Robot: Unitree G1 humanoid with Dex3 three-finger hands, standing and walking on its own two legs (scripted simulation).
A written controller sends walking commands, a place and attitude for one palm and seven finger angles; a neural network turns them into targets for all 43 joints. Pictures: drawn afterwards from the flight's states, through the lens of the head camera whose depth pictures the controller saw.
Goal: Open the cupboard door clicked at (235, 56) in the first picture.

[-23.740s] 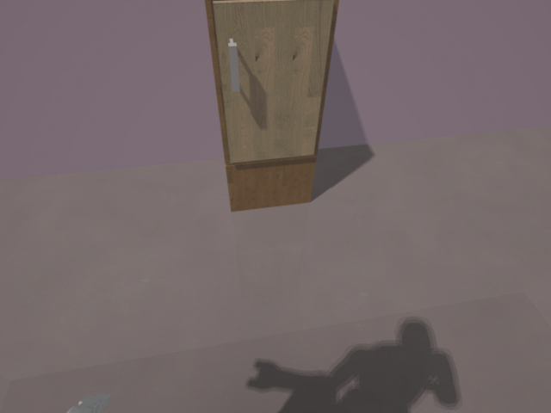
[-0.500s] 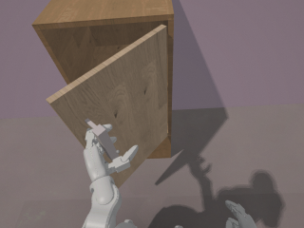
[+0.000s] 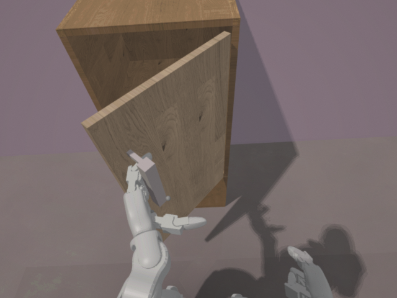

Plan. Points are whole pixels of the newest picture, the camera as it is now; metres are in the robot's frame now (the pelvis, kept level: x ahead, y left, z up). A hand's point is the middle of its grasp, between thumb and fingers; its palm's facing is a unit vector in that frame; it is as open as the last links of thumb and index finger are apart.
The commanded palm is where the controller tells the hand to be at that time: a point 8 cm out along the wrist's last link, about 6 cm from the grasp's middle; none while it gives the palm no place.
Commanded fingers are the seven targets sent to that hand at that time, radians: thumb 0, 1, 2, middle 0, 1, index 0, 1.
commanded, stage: slide the hand sideways off the handle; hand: left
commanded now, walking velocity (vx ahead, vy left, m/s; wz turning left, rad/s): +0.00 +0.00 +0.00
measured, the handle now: (146, 178) +0.35 +0.12 +0.05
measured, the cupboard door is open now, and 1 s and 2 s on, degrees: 47 49 49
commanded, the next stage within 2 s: draw the hand back to the body in 1.22 s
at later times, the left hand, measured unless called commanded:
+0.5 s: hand (163, 221) +0.26 +0.08 +0.05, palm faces -0.06 -1.00 +0.00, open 16.2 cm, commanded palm +0.23 +0.14 +0.05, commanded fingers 0.00 -0.50 0.30 -0.15 -0.30 -0.15 -0.30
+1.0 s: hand (134, 241) +0.22 +0.12 +0.05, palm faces +0.02 -1.00 +0.00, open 16.0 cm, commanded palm +0.18 +0.19 +0.05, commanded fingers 0.00 -0.50 0.30 -0.15 -0.30 -0.15 -0.30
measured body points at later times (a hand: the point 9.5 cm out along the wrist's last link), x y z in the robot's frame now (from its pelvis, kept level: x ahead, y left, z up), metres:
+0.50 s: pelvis -0.01 +0.06 -0.01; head +0.03 +0.05 +0.44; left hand +0.25 +0.13 +0.05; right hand +0.15 -0.16 -0.10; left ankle +0.03 +0.15 -0.67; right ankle -0.01 -0.05 -0.67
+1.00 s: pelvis +0.01 +0.05 -0.01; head +0.05 +0.04 +0.44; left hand +0.21 +0.18 +0.05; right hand +0.19 -0.17 -0.09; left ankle +0.03 +0.15 -0.67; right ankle -0.01 -0.05 -0.67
